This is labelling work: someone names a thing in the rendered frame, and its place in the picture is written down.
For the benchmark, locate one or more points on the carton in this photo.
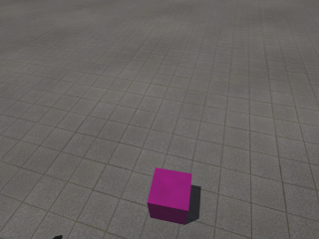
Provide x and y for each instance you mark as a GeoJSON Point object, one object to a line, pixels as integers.
{"type": "Point", "coordinates": [169, 195]}

